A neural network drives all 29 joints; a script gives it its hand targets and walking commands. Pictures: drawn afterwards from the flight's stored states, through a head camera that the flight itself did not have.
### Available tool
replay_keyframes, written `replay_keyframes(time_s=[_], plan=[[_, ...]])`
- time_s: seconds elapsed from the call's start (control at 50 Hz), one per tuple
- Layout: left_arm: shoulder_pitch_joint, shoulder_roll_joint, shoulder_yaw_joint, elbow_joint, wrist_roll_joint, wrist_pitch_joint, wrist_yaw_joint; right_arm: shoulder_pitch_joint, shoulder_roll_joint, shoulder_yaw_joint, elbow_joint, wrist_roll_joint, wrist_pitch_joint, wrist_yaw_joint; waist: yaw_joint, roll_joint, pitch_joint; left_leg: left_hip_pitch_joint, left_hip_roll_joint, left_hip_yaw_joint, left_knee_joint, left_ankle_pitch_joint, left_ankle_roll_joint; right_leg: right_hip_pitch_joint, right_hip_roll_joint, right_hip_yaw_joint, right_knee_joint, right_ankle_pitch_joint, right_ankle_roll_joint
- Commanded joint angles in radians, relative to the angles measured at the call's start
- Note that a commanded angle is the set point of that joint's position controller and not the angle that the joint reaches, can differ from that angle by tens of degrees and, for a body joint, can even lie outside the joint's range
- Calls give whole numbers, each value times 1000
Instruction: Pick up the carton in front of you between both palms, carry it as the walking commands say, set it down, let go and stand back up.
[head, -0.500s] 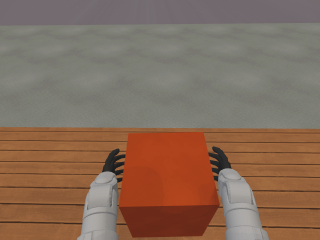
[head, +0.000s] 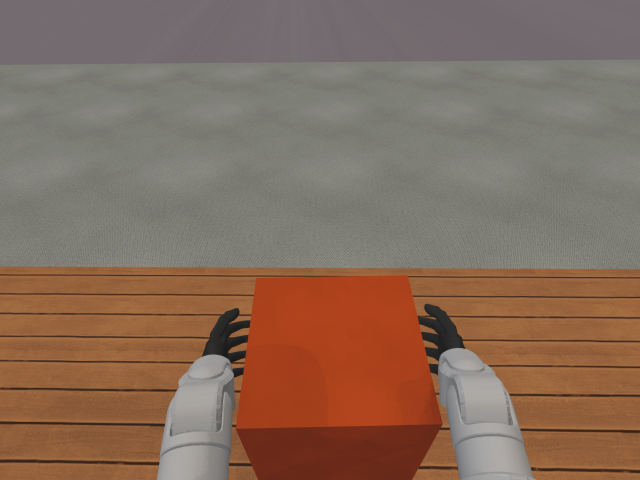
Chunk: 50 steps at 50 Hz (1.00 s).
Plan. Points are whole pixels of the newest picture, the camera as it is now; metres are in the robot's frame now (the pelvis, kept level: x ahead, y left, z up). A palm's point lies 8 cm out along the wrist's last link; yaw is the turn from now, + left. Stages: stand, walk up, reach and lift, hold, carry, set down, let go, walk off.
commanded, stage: reach and lift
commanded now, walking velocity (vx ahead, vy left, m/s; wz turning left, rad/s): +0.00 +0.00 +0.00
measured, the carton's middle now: (333, 387) +0.29 +0.00 -0.04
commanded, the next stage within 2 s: hold in 0.04 s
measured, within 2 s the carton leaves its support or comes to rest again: neither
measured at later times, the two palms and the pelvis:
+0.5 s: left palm (214, 369) +0.27 +0.15 +0.05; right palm (456, 362) +0.27 -0.15 +0.05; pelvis -0.02 +0.00 +0.00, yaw +0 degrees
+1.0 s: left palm (214, 365) +0.28 +0.15 +0.05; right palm (454, 358) +0.28 -0.15 +0.05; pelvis -0.01 +0.00 +0.00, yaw +0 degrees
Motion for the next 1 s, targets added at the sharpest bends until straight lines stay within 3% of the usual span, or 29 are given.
replay_keyframes(time_s=[0.0,0.12,0.26,0.5,0.98], plan=[[-440,-920,-520,-43,-230,-24,-217,-459,909,525,-57,235,-31,228,0,3,-250,42,-86,-1,-40,222,1,76,94,-4,-30,207,-4],[-416,-916,-590,-142,-274,15,-209,-435,907,597,-156,277,9,219,0,2,-297,87,-86,-10,-49,290,0,119,93,1,-41,278,-2],[-436,-864,-521,-95,-233,53,-209,-450,863,528,-106,240,49,217,0,1,-149,25,-80,4,-77,87,7,64,85,-8,-67,82,-8],[-542,-891,-517,-52,-235,39,-224,-550,905,528,-64,241,39,225,1,-4,-197,8,-78,10,-59,28,13,69,79,-10,-51,35,-7],[-441,-884,-538,-119,-248,50,-213,-451,886,546,-130,254,45,217,-1,2,-223,63,-84,0,-62,196,2,105,89,-5,-55,192,-4]])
